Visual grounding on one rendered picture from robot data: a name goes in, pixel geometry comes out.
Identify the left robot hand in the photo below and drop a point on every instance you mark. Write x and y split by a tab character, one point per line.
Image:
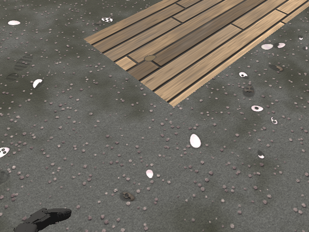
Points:
42	218

